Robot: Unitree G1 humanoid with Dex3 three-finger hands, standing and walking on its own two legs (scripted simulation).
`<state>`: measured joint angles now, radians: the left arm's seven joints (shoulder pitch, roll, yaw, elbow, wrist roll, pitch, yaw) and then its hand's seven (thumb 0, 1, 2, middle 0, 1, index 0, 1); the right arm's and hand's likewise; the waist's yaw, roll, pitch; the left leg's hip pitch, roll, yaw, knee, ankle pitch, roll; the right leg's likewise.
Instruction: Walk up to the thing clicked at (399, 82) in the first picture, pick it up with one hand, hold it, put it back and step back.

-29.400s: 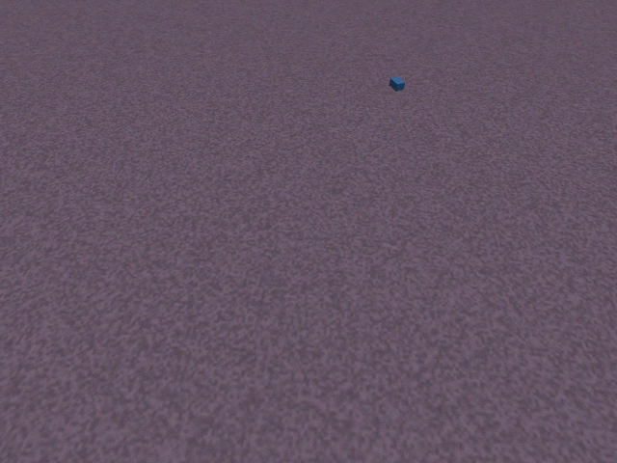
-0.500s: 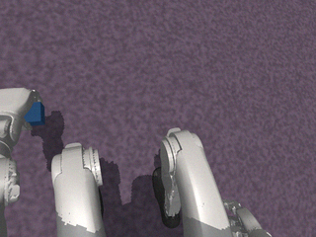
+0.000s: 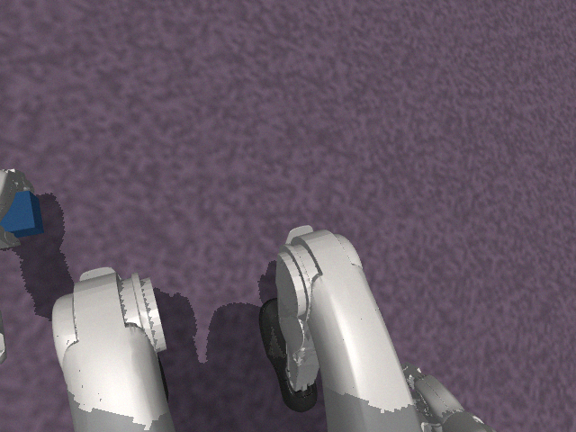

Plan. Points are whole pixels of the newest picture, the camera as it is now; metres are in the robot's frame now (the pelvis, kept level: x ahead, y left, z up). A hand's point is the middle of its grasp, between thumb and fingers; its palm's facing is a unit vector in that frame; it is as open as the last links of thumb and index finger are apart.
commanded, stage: rest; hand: left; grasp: from above
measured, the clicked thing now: (3, 217) +0.42 +0.30 -0.24
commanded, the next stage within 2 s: open in 0.88 s
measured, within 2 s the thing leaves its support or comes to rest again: rests again in 0.36 s
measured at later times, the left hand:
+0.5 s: hand (5, 221) +0.41 +0.30 -0.24, palm faces -0.47 -0.12 -0.88, open 8.2 cm
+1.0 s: hand (10, 222) +0.41 +0.30 -0.24, palm faces -0.46 -0.11 -0.88, open 8.2 cm
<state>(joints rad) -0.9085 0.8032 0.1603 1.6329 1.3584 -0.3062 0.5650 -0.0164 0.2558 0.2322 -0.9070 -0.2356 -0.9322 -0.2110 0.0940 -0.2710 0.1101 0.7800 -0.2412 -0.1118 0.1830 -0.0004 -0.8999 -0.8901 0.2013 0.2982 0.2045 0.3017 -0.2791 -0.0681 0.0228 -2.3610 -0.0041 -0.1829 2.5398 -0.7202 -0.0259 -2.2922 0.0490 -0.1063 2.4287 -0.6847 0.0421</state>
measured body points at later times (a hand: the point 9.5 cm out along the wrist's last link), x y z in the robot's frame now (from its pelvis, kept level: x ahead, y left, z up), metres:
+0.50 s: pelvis +0.00 +0.01 -0.01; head +0.25 +0.11 +0.35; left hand +0.43 +0.30 -0.19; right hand +0.06 -0.26 -0.09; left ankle +0.06 +0.13 -0.26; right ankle +0.10 -0.12 -0.26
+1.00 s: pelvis +0.00 +0.01 -0.01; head +0.24 +0.12 +0.35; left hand +0.43 +0.30 -0.19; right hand +0.06 -0.25 -0.08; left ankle +0.06 +0.13 -0.26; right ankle +0.10 -0.12 -0.26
